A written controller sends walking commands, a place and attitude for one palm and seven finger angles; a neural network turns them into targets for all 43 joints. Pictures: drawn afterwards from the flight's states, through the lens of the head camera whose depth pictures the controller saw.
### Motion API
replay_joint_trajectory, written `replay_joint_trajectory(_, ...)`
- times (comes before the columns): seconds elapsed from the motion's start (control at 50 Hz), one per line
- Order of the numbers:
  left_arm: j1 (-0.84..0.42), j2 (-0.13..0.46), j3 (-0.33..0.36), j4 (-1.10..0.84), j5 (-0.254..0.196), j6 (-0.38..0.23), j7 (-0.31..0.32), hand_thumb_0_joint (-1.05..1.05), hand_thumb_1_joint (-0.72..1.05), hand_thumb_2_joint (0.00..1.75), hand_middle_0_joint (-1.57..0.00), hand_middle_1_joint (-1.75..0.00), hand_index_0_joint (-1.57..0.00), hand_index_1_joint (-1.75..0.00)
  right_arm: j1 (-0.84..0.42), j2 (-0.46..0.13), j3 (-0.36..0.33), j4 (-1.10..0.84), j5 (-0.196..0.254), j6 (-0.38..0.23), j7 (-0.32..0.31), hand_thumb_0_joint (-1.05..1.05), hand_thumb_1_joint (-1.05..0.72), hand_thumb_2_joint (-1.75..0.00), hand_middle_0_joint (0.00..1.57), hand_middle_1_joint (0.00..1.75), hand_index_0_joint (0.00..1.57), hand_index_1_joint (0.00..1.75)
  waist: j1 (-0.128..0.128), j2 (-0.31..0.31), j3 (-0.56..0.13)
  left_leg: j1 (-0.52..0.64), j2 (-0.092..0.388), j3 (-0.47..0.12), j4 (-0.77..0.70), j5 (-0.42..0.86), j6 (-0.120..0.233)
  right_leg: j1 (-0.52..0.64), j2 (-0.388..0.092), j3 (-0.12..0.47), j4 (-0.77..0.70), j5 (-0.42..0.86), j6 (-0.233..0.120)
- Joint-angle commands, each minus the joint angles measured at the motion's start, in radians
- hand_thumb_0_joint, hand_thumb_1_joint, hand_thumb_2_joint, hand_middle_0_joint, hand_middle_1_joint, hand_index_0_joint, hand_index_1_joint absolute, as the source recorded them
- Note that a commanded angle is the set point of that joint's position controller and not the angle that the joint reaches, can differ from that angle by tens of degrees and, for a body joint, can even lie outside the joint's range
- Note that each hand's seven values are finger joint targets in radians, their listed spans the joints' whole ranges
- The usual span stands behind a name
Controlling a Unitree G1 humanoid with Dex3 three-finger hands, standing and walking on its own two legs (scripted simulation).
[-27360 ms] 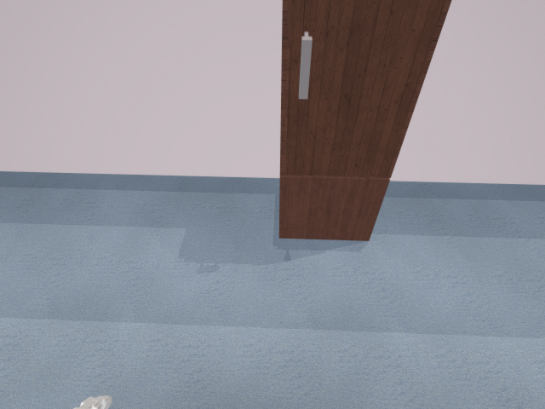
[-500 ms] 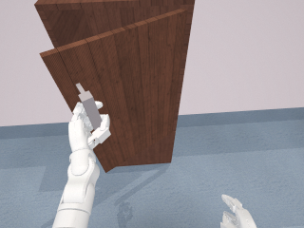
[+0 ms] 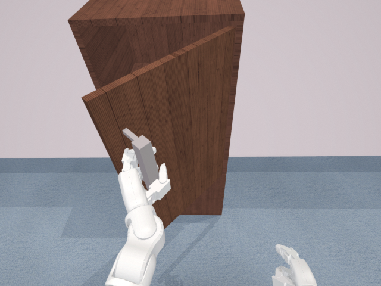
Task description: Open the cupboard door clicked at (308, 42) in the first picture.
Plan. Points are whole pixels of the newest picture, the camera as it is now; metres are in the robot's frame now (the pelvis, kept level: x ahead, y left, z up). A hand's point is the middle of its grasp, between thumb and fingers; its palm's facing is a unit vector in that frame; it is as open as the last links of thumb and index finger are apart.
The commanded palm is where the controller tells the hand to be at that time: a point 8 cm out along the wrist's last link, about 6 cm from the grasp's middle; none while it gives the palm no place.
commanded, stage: open thumb and fingers to let go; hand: left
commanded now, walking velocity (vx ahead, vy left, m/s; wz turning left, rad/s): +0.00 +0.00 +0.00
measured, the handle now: (142, 162) +0.34 +0.12 +0.10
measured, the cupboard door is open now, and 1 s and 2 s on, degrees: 47 46 46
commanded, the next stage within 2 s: slide the hand sideways off the handle in 0.66 s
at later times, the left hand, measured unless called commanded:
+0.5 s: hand (156, 179) +0.30 +0.09 +0.09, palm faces +0.39 -0.92 -0.03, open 14.1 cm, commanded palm +0.26 +0.13 +0.09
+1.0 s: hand (149, 192) +0.28 +0.10 +0.09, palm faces -0.11 -0.99 -0.04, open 16.3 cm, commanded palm +0.25 +0.14 +0.09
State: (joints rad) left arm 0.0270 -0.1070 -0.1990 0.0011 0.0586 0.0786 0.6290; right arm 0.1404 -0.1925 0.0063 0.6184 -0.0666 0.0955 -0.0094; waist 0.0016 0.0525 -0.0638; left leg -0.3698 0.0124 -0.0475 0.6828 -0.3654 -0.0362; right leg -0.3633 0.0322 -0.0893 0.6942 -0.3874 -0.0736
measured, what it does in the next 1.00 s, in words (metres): shifts its weight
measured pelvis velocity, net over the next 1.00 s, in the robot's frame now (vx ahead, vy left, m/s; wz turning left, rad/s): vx -0.04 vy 0.05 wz -0.02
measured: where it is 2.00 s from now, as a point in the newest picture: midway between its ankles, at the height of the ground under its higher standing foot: outside the picture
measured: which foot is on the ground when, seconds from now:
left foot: down 0.00-1.00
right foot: down 0.00-1.00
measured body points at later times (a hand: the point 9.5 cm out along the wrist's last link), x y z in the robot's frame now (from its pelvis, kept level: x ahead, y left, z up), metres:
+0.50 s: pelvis -0.03 +0.02 +0.00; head -0.03 +0.00 +0.45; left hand +0.28 +0.14 +0.10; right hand +0.14 -0.20 -0.10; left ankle -0.01 +0.15 -0.72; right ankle -0.01 -0.06 -0.72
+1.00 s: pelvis -0.04 +0.05 +0.00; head -0.05 +0.04 +0.45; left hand +0.28 +0.15 +0.09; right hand +0.11 -0.17 -0.10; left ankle -0.01 +0.15 -0.72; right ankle -0.01 -0.06 -0.72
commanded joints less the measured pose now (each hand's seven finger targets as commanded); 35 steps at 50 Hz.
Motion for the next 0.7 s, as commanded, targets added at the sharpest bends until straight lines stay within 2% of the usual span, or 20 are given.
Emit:
replay_joint_trajectory(0.0,-0.22,-0.034,0.037,-0.225,0.021,-0.104,-0.012,0.0,0.27,0.63,-0.35,-1.28,-0.35,-1.28,-0.102,-0.054,-0.018,-0.156,0.005,-0.054,-0.018,0.0,-0.9,-0.9,0.2,0.3,0.2,0.3,0.005,-0.166,-0.244,0.036,-0.037,0.036,-0.019,0.266,0.044,0.177,-0.101,0.133,-0.14,0.565,0.087)
replay_joint_trajectory(0.04,-0.25,-0.042,0.026,-0.198,0.019,-0.119,-0.023,0.0,0.13,0.57,-0.35,-1.27,-0.35,-1.27,-0.101,-0.059,-0.018,-0.154,0.003,-0.062,-0.021,0.0,-0.9,-0.9,0.2,0.3,0.2,0.3,-0.007,-0.185,-0.21,0.03,-0.034,0.032,-0.022,0.239,0.048,0.146,-0.103,0.136,-0.156,0.504,0.091)
replay_joint_trajectory(0.08,-0.295,-0.03,0.031,-0.177,0.024,-0.137,-0.032,0.0,-0.01,0.51,-0.33,-1.25,-0.33,-1.25,-0.103,-0.061,-0.018,-0.146,0.005,-0.066,-0.026,0.0,-0.9,-0.9,0.2,0.3,0.2,0.3,-0.01,-0.172,-0.193,0.026,-0.035,0.029,-0.025,0.21,0.05,0.123,-0.103,0.142,-0.17,0.42,0.085)
replay_joint_trajectory(0.12,-0.327,-0.022,0.033,-0.144,0.025,-0.151,-0.042,0.0,-0.15,0.45,-0.32,-1.24,-0.32,-1.24,-0.101,-0.065,-0.02,-0.14,0.003,-0.075,-0.029,0.0,-0.9,-0.9,0.2,0.3,0.2,0.3,-0.015,-0.199,-0.175,0.02,-0.034,0.024,-0.023,0.191,0.052,0.104,-0.107,0.154,-0.19,0.36,0.087)
replay_joint_trajectory(0.16,-0.35,-0.01,0.051,-0.124,0.02,-0.161,-0.05,0.0,-0.29,0.39,-0.32,-1.22,-0.32,-1.22,-0.105,-0.065,-0.02,-0.138,0.003,-0.079,-0.034,0.0,-0.9,-0.9,0.2,0.3,0.2,0.3,-0.009,-0.175,-0.196,0.019,-0.037,0.027,-0.025,0.175,0.052,0.104,-0.111,0.164,-0.195,0.323,0.086)
replay_joint_trajectory(0.18,-0.343,-0.014,0.054,-0.111,0.013,-0.163,-0.054,0.0,-0.36,0.36,-0.31,-1.22,-0.31,-1.22,-0.107,-0.062,-0.019,-0.14,0.004,-0.08,-0.035,0.0,-0.9,-0.9,0.2,0.3,0.2,0.3,-0.002,-0.166,-0.193,0.014,-0.038,0.027,-0.029,0.167,0.051,0.105,-0.111,0.164,-0.199,0.3,0.083)
replay_joint_trajectory(0.2,-0.356,-0.008,0.064,-0.091,0.009,-0.165,-0.055,0.0,-0.43,0.33,-0.3,-1.21,-0.3,-1.21,-0.109,-0.063,-0.019,-0.137,0.005,-0.081,-0.038,0.0,-0.9,-0.9,0.2,0.3,0.2,0.3,-0.004,-0.18,-0.19,0.013,-0.038,0.026,-0.03,0.16,0.051,0.101,-0.111,0.163,-0.206,0.276,0.083)
replay_joint_trajectory(0.22,-0.374,-0.007,0.061,-0.071,0.01,-0.165,-0.056,0.0,-0.5,0.3,-0.3,-1.2,-0.3,-1.2,-0.109,-0.064,-0.018,-0.131,0.008,-0.081,-0.038,0.0,-0.9,-0.9,0.2,0.3,0.2,0.3,-0.004,-0.168,-0.179,0.012,-0.037,0.025,-0.032,0.153,0.051,0.093,-0.11,0.169,-0.217,0.247,0.079)
replay_joint_trajectory(0.26,-0.413,-0.014,0.069,-0.055,0.004,-0.169,-0.045,0.0,-0.5,0.3,-0.3,-1.2,-0.3,-1.2,-0.111,-0.062,-0.017,-0.133,0.006,-0.086,-0.039,0.0,-0.9,-0.9,0.2,0.3,0.2,0.3,-0.002,-0.16,-0.185,0.013,-0.038,0.025,-0.039,0.141,0.05,0.084,-0.107,0.16,-0.216,0.203,0.077)
replay_joint_trajectory(0.32,-0.424,-0.006,0.092,-0.014,0.004,-0.169,-0.026,0.0,-0.5,0.3,-0.27,-1.05,-0.27,-1.05,-0.114,-0.063,-0.02,-0.129,0.005,-0.087,-0.038,0.0,-0.9,-0.9,0.2,0.3,0.2,0.3,0.007,-0.171,-0.182,0.012,-0.036,0.027,-0.045,0.142,0.05,0.078,-0.098,0.146,-0.218,0.178,0.07)
replay_joint_trajectory(0.38,-0.424,-0.031,0.075,-0.019,0.013,-0.172,-0.009,0.0,-0.5,0.3,-0.25,-0.9,-0.25,-0.9,-0.112,-0.061,-0.023,-0.136,0.004,-0.086,-0.033,0.0,-0.9,-0.9,0.2,0.3,0.2,0.3,0.013,-0.155,-0.21,0.021,-0.034,0.034,-0.052,0.162,0.05,0.082,-0.084,0.119,-0.188,0.198,0.061)
replay_joint_trajectory(0.46,-0.46,-0.062,0.047,0.0,0.035,-0.167,0.018,0.0,-0.5,0.3,-0.22,-0.7,-0.22,-0.7,-0.111,-0.063,-0.026,-0.138,0.003,-0.088,-0.021,0.0,-0.9,-0.9,0.2,0.3,0.2,0.3,0.007,-0.144,-0.197,0.034,-0.025,0.037,-0.057,0.16,0.05,0.039,-0.063,0.08,-0.167,0.149,0.048)
replay_joint_trajectory(0.48,-0.451,-0.062,0.05,0.005,0.036,-0.164,0.024,0.0,-0.5,0.3,-0.21,-0.65,-0.21,-0.65,-0.112,-0.062,-0.025,-0.139,0.005,-0.085,-0.019,0.0,-0.9,-0.9,0.2,0.3,0.2,0.3,0.013,-0.129,-0.198,0.03,-0.024,0.037,-0.059,0.155,0.048,0.038,-0.059,0.074,-0.163,0.133,0.043)
replay_joint_trajectory(0.52,-0.496,-0.055,0.054,0.025,0.036,-0.158,0.034,0.0,-0.5,0.3,-0.19,-0.55,-0.19,-0.55,-0.116,-0.063,-0.023,-0.13,0.005,-0.084,-0.019,0.0,-0.9,-0.9,0.2,0.3,0.2,0.3,0.006,-0.13,-0.177,0.022,-0.023,0.034,-0.059,0.134,0.047,0.018,-0.056,0.071,-0.167,0.098,0.042)
replay_joint_trajectory(0.56,-0.497,-0.064,0.055,0.023,0.033,-0.154,0.043,0.0,-0.5,0.3,-0.18,-0.45,-0.18,-0.45,-0.12,-0.061,-0.022,-0.133,0.004,-0.081,-0.017,0.0,-0.9,-0.9,0.2,0.3,0.2,0.3,0.012,-0.107,-0.191,0.028,-0.022,0.037,-0.06,0.141,0.046,0.019,-0.051,0.067,-0.156,0.102,0.038)
replay_joint_trajectory(0.58,-0.492,-0.06,0.06,0.023,0.034,-0.152,0.049,0.0,-0.5,0.3,-0.17,-0.4,-0.17,-0.4,-0.119,-0.061,-0.022,-0.135,0.006,-0.078,-0.015,0.0,-0.9,-0.9,0.2,0.3,0.2,0.3,0.015,-0.121,-0.198,0.022,-0.02,0.034,-0.064,0.137,0.043,0.022,-0.048,0.059,-0.148,0.093,0.035)
replay_joint_trajectory(0.62,-0.518,-0.072,0.048,0.037,0.04,-0.145,0.057,0.0,-0.5,0.3,-0.15,-0.3,-0.15,-0.3,-0.125,-0.06,-0.02,-0.129,0.007,-0.076,-0.014,0.0,-0.9,-0.9,0.2,0.3,0.2,0.3,0.01,-0.114,-0.178,0.018,-0.017,0.029,-0.067,0.128,0.041,0.007,-0.044,0.052,-0.144,0.083,0.033)
replay_joint_trajectory(0.68,-0.547,-0.091,0.043,0.056,0.041,-0.135,0.072,0.0,-0.5,0.3,-0.15,-0.3,-0.15,-0.3,-0.136,-0.059,-0.019,-0.127,0.007,-0.072,-0.009,0.0,-0.9,-0.9,0.2,0.3,0.2,0.3,0.011,-0.1,-0.178,0.01,-0.015,0.027,-0.069,0.113,0.037,-0.014,-0.038,0.038,-0.121,0.068,0.029)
